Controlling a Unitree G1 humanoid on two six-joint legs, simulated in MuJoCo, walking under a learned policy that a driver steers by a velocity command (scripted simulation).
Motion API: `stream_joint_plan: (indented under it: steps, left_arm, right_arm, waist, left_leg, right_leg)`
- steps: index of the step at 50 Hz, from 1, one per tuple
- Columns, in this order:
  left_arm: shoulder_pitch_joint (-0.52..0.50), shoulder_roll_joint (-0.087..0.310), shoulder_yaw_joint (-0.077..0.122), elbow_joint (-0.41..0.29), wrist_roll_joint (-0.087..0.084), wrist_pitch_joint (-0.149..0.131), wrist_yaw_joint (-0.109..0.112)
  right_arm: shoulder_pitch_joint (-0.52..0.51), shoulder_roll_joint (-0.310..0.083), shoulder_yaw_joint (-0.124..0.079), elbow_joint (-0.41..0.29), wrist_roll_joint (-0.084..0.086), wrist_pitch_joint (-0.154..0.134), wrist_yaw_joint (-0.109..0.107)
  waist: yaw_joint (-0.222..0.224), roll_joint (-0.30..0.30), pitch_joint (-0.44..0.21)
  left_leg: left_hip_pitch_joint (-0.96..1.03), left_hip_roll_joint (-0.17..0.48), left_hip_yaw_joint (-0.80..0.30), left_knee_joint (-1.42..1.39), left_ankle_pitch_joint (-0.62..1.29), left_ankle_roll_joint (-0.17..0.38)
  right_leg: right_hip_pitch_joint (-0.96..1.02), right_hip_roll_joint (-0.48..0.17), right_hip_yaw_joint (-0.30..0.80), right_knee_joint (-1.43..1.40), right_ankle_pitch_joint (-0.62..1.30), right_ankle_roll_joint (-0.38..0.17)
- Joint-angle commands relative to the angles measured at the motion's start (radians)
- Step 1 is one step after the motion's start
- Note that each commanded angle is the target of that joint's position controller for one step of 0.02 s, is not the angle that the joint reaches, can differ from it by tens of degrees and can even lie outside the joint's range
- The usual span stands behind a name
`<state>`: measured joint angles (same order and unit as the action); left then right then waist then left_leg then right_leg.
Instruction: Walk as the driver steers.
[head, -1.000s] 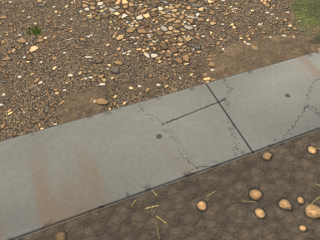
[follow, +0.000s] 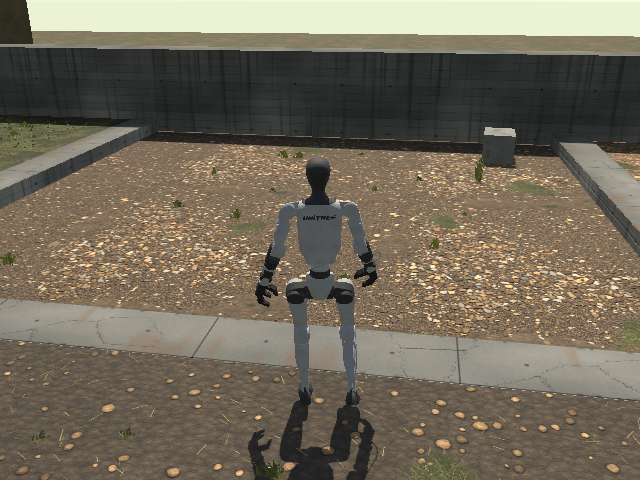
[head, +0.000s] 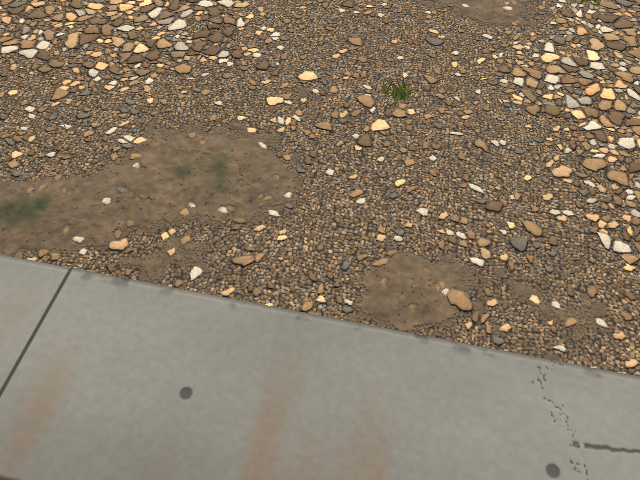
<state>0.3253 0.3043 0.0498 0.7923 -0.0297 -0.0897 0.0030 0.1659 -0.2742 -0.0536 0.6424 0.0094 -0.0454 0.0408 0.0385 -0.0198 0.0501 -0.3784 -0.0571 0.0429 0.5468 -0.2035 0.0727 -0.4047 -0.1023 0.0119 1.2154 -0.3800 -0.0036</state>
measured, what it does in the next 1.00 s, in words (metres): walks ahead, turning right: right foot, then left foot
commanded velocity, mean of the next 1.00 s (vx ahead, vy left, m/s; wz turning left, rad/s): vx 0.50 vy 0.00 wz -0.44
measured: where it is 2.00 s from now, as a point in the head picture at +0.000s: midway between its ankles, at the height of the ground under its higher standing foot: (501, 265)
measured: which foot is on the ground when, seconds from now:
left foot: down 0.00-0.46, up 0.48-0.80, down 0.82-1.00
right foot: up 0.00-0.40, down 0.42-0.82, up 0.84-1.00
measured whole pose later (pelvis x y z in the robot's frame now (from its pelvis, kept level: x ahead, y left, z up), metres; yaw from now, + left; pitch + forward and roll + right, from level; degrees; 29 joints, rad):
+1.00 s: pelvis +0.61 -0.10 +0.00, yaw -32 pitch +2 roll +2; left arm 0.23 0.29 0.03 0.77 0.09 -0.10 -0.07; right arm 0.35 -0.23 0.03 0.81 -0.05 -0.11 -0.02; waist -0.05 -0.04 -0.05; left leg -0.27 -0.02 0.11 0.51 -0.28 0.04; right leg -0.66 -0.03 0.06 1.31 -0.29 0.02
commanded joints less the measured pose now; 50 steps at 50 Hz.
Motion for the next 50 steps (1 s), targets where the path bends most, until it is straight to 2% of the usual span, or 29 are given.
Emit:
stream_joint_plan:
  steps: [1,2,6,8,12,16,20,21,22,23,24,25,26,27,29,31,33,35,37,39,40,41,42,43,44,45,46,48,50]
  left_arm:
    - [0.016,0.110,0.030,-0.064,0.000,-0.002,-0.003]
    - [0.024,-0.018,-0.028,-0.064,0.150,-0.014,-0.056]
    - [-0.102,0.026,-0.025,-0.075,0.096,-0.018,-0.080]
    - [-0.157,0.027,-0.031,-0.090,0.094,-0.019,-0.076]
    - [-0.248,-0.003,-0.045,-0.123,0.095,0.007,-0.098]
    - [-0.331,0.010,-0.041,-0.150,0.080,0.018,-0.096]
    - [-0.286,0.079,-0.008,-0.154,0.065,0.017,-0.069]
    - [-0.159,0.119,0.011,-0.116,0.056,0.007,-0.057]
    - [0.048,0.167,0.032,-0.036,0.055,-0.001,-0.044]
    - [0.290,0.172,0.046,0.036,0.047,0.003,-0.033]
    - [0.456,0.145,0.033,0.099,0.075,0.004,-0.037]
    - [0.381,0.174,0.054,0.108,0.080,-0.022,-0.033]
    - [0.206,0.154,0.048,0.078,0.062,-0.036,-0.036]
    - [0.082,0.066,0.013,0.060,0.059,-0.041,-0.041]
    - [-0.093,0.009,-0.019,0.003,0.052,-0.043,-0.051]
    - [-0.168,0.064,-0.008,-0.041,0.063,-0.058,-0.058]
    - [-0.140,0.121,0.010,-0.044,0.078,-0.068,-0.070]
    - [-0.012,0.131,0.019,-0.023,0.086,-0.058,-0.084]
    - [0.035,0.144,0.024,-0.029,0.101,-0.041,-0.100]
    - [-0.014,0.127,0.015,-0.076,0.120,-0.032,-0.101]
    - [-0.082,0.112,0.010,-0.109,0.122,-0.037,-0.097]
    - [-0.117,0.065,-0.001,-0.125,0.103,-0.055,-0.109]
    - [0.012,-0.081,-0.036,-0.127,0.092,-0.063,-0.105]
    - [0.162,-0.074,-0.034,-0.108,0.090,-0.076,-0.101]
    - [0.100,0.044,-0.004,-0.087,0.092,-0.067,-0.084]
    - [0.030,0.069,-0.005,-0.081,0.106,-0.047,-0.055]
    - [-0.009,0.051,-0.010,-0.074,0.119,-0.028,-0.040]
    - [-0.086,-0.017,-0.038,-0.084,0.139,-0.011,-0.059]
    - [-0.123,-0.010,-0.037,-0.084,0.107,-0.008,-0.092]
  right_arm:
    - [0.057,-0.096,-0.032,-0.021,-0.016,-0.033,-0.006]
    - [0.145,-0.006,0.007,0.022,-0.075,-0.075,-0.007]
    - [0.158,-0.073,0.003,0.054,-0.106,-0.092,0.006]
    - [0.152,-0.066,0.018,0.066,-0.119,-0.091,0.009]
    - [0.227,-0.082,0.032,0.125,-0.115,-0.081,0.014]
    - [0.326,-0.122,0.024,0.212,-0.105,-0.076,0.012]
    - [0.342,-0.188,-0.002,0.246,-0.111,-0.073,0.005]
    - [0.301,-0.214,-0.010,0.229,-0.116,-0.074,0.005]
    - [0.364,-0.150,0.014,0.218,-0.150,-0.079,0.001]
    - [0.467,-0.056,0.065,0.199,-0.171,-0.086,0.020]
    - [0.256,-0.088,0.049,0.161,-0.102,-0.081,0.056]
    - [0.041,-0.089,0.040,0.092,-0.061,-0.079,0.046]
    - [0.023,-0.124,0.037,0.084,-0.082,-0.081,0.016]
    - [0.088,-0.107,0.047,0.090,-0.120,-0.073,-0.011]
    - [0.141,-0.035,0.071,0.086,-0.127,-0.045,-0.038]
    - [0.172,-0.056,0.072,0.085,-0.099,-0.025,-0.044]
    - [0.116,-0.036,0.083,0.075,-0.076,-0.018,-0.043]
    - [0.005,-0.020,0.097,0.035,-0.078,-0.016,-0.033]
    - [-0.039,-0.026,0.099,0.016,-0.074,-0.033,-0.021]
    - [0.058,-0.064,0.083,0.043,-0.089,-0.061,-0.029]
    - [0.205,-0.103,0.061,0.080,-0.083,-0.073,-0.037]
    - [0.346,-0.181,0.033,0.107,-0.055,-0.087,-0.049]
    - [0.495,-0.251,0.018,0.136,-0.065,-0.100,-0.057]
    - [0.460,-0.243,0.029,0.103,-0.080,-0.085,-0.024]
    - [0.362,-0.202,0.021,0.102,-0.076,-0.084,-0.019]
    - [0.223,-0.093,0.055,0.078,-0.055,-0.079,-0.017]
    - [0.129,0.008,0.087,0.048,-0.047,-0.076,-0.026]
    - [0.094,0.038,0.094,0.069,-0.048,-0.080,-0.060]
    - [0.162,-0.016,0.071,0.116,-0.066,-0.094,-0.086]
  waist:
    - [-0.030,0.108,-0.120]
    - [-0.016,0.145,-0.054]
    - [-0.041,0.074,-0.021]
    - [-0.038,0.072,-0.036]
    - [-0.055,0.077,-0.008]
    - [-0.068,0.082,0.031]
    - [-0.005,0.130,-0.010]
    - [0.060,0.111,-0.059]
    - [0.081,0.028,-0.236]
    - [0.149,-0.125,-0.512]
    - [0.249,-0.056,-0.505]
    - [0.247,-0.017,-0.190]
    - [0.163,-0.019,-0.058]
    - [0.064,-0.022,-0.102]
    - [-0.068,-0.018,-0.070]
    - [-0.094,0.012,-0.066]
    - [-0.064,0.019,-0.035]
    - [0.004,-0.009,-0.022]
    - [0.020,-0.051,-0.046]
    - [-0.045,-0.026,-0.065]
    - [-0.137,0.004,-0.071]
    - [-0.217,0.081,-0.116]
    - [-0.174,0.265,-0.305]
    - [-0.112,0.287,-0.377]
    - [-0.108,0.160,-0.136]
    - [-0.083,0.079,-0.116]
    - [-0.063,0.042,-0.120]
    - [-0.043,0.063,-0.078]
    - [-0.081,0.062,-0.061]
  left_leg:
    - [0.260,0.279,-0.298,-0.323,0.171,0.176]
    - [0.184,0.287,-0.268,-0.336,0.018,0.161]
    - [0.236,0.304,-0.174,-0.401,0.077,0.176]
    - [0.270,0.290,-0.083,-0.410,0.202,0.171]
    - [0.236,0.272,0.048,-0.416,0.389,0.141]
    - [0.442,0.302,0.083,-0.375,0.514,0.083]
    - [0.518,0.314,0.147,-0.183,1.105,0.012]
    - [0.436,0.294,0.166,-0.028,1.200,-0.027]
    - [0.157,0.267,0.134,0.255,1.045,-0.091]
    - [-0.254,0.134,0.070,0.664,0.347,-0.212]
    - [-0.441,-0.016,-0.068,0.848,-0.350,-0.194]
    - [-0.581,0.037,-0.167,0.891,-0.328,-0.131]
    - [-0.538,0.098,-0.183,0.836,-0.256,-0.113]
    - [-0.375,0.131,-0.189,0.727,-0.207,-0.073]
    - [-0.141,0.164,-0.161,0.626,-0.271,-0.070]
    - [-0.064,0.152,-0.104,0.487,-0.212,-0.099]
    - [0.035,0.125,-0.042,0.314,-0.065,-0.125]
    - [0.037,0.098,-0.042,0.164,0.081,-0.132]
    - [0.089,0.057,-0.024,0.139,0.160,-0.129]
    - [0.262,0.014,0.020,0.218,0.175,-0.114]
    - [0.411,0.003,0.018,0.192,0.122,-0.095]
    - [0.528,0.137,-0.164,0.012,0.123,0.012]
    - [0.769,0.402,-0.454,0.000,0.596,0.270]
    - [0.785,0.567,-0.825,-0.102,0.537,0.454]
    - [0.577,0.548,-0.837,-0.161,0.212,0.393]
    - [0.402,0.485,-0.647,-0.187,-0.036,0.300]
    - [0.301,0.408,-0.511,-0.244,-0.062,0.243]
    - [0.205,0.320,-0.330,-0.317,0.030,0.176]
    - [0.233,0.292,-0.205,-0.331,0.150,0.173]
  right_leg:
    - [-0.222,-0.078,0.066,-0.002,0.129,-0.008]
    - [-0.287,-0.043,0.074,0.046,0.182,-0.036]
    - [-0.504,0.009,0.133,-0.079,0.401,-0.041]
    - [-0.493,0.018,0.113,-0.222,0.526,-0.019]
    - [-0.350,0.044,0.014,-0.433,0.680,-0.019]
    - [-0.347,0.082,-0.017,-0.603,0.599,-0.054]
    - [-0.109,0.198,-0.110,-0.635,0.359,-0.125]
    - [0.089,0.237,-0.126,-0.634,0.385,-0.157]
    - [0.554,0.192,-0.017,-0.486,0.508,-0.250]
    - [1.095,-0.056,0.393,-0.520,0.527,-0.495]
    - [1.120,-0.174,0.684,-0.759,0.379,-0.475]
    - [0.863,-0.146,0.600,-0.849,0.211,-0.344]
    - [0.574,-0.118,0.529,-0.886,0.171,-0.328]
    - [0.366,-0.081,0.466,-0.934,0.196,-0.338]
    - [0.016,-0.040,0.404,-1.022,0.153,-0.333]
    - [-0.114,0.013,0.334,-1.058,0.068,-0.298]
    - [-0.211,0.076,0.256,-1.038,0.144,-0.259]
    - [-0.156,0.076,0.284,-1.002,0.167,-0.257]
    - [-0.110,0.067,0.309,-0.909,0.215,-0.260]
    - [-0.175,0.084,0.324,-0.787,0.263,-0.231]
    - [-0.257,0.113,0.334,-0.667,0.350,-0.201]
    - [-0.289,0.150,0.343,-0.461,0.317,-0.137]
    - [-0.366,0.295,0.172,-0.054,-0.169,-0.039]
    - [-0.556,0.265,0.175,0.222,-0.296,-0.010]
    - [-0.682,0.185,0.188,0.383,-0.164,0.008]
    - [-0.624,0.107,0.161,0.377,-0.025,0.001]
    - [-0.524,0.059,0.148,0.272,0.081,0.016]
    - [-0.402,0.001,0.107,0.125,0.116,0.034]
    - [-0.389,-0.003,0.068,-0.005,0.148,0.041]
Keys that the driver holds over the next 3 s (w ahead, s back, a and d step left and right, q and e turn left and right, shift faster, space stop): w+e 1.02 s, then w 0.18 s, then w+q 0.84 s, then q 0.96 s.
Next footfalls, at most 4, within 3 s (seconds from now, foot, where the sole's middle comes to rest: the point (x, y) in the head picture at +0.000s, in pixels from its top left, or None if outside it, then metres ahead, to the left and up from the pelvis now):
0.42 right None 0.45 -0.16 -0.77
0.82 left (352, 364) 0.69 -0.02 -0.77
1.30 right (484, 366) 0.70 -0.32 -0.77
1.68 left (457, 270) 1.10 -0.33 -0.96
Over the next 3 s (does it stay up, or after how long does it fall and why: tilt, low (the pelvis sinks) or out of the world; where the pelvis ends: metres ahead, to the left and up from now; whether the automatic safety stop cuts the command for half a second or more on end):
stays up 1.28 -0.47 -0.19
